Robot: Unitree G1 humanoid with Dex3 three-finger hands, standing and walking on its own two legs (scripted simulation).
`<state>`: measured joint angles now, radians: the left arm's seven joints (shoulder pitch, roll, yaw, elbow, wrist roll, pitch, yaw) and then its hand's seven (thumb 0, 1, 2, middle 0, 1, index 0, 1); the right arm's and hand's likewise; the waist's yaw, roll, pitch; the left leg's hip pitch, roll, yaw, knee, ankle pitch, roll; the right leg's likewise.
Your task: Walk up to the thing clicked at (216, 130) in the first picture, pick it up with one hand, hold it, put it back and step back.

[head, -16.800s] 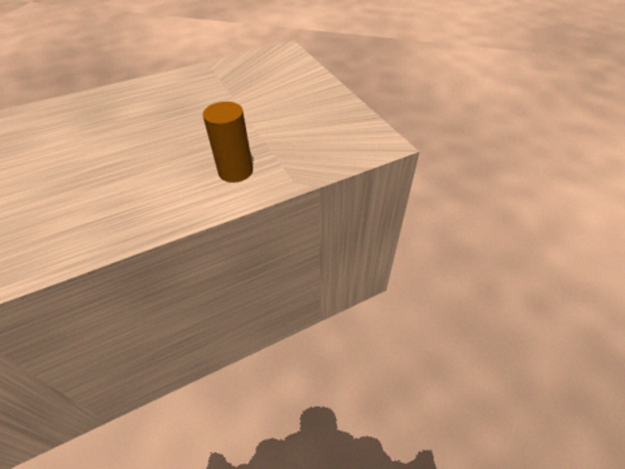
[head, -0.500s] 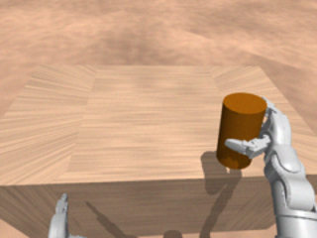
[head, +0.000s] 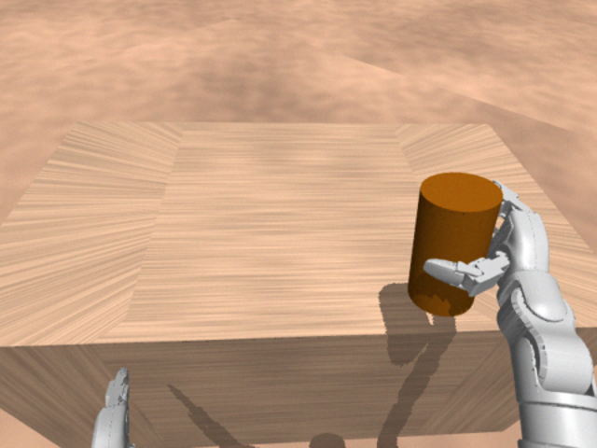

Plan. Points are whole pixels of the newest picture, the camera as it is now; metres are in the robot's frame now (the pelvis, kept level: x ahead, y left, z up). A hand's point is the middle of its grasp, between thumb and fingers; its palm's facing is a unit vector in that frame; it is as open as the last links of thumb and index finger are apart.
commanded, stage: hold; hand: right
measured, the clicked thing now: (449, 246) +0.32 -0.16 +0.15
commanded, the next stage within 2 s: crouch in 0.84 s
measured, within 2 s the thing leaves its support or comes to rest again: neither
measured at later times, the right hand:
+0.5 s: hand (458, 234) +0.33 -0.17 +0.16, palm faces +0.17 +0.98 -0.02, open 11.9 cm
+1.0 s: hand (456, 232) +0.33 -0.17 +0.16, palm faces +0.17 +0.99 -0.02, open 11.9 cm
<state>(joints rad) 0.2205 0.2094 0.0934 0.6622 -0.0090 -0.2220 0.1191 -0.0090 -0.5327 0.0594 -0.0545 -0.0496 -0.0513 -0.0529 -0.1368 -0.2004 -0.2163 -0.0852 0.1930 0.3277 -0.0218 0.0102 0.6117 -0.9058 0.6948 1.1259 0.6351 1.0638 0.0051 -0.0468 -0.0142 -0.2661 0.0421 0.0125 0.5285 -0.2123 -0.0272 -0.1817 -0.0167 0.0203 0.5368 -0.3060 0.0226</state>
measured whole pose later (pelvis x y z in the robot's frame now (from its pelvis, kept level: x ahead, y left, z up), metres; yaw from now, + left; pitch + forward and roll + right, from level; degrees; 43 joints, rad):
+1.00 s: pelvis +0.00 +0.00 +0.00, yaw +0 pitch -3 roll +0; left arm 0.21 0.22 0.10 0.66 -0.01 -0.21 0.12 -0.01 -0.53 0.06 -0.05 -0.05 -0.05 -0.05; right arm -0.17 -0.20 -0.20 -0.07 0.19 0.34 -0.03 0.01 0.61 -0.91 0.69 1.13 0.63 1.07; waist 0.00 -0.05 -0.02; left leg -0.27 0.04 0.02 0.53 -0.21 -0.02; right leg -0.18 -0.02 0.02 0.53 -0.30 0.03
